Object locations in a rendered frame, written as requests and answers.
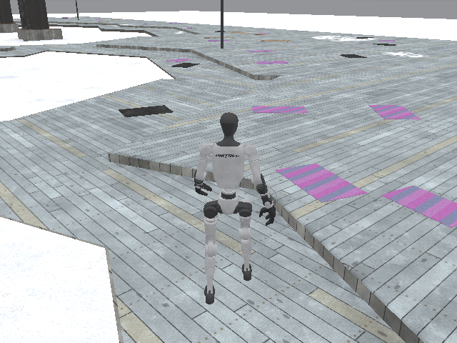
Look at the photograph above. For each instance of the right robot forearm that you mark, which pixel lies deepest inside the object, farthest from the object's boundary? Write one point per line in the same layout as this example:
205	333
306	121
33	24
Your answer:
264	194

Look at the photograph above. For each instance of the robot left upper arm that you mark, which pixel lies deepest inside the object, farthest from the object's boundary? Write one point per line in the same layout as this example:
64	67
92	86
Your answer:
206	150

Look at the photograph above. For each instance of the left robot forearm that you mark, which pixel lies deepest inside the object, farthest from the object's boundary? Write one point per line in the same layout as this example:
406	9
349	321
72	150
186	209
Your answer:
198	183

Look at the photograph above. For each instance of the humanoid robot torso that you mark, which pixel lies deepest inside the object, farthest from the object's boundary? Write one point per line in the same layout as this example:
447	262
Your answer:
228	167

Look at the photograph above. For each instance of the left robot foot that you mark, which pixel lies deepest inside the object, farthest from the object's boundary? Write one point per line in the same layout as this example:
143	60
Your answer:
209	296

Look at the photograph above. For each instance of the robot right upper arm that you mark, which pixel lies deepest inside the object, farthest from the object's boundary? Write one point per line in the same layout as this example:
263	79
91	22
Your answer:
251	151

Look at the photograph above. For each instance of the robot left hand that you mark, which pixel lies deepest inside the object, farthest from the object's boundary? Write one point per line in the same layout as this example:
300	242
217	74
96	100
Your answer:
208	188

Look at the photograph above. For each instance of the robot right hand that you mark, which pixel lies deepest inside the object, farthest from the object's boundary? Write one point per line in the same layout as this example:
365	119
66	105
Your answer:
271	215

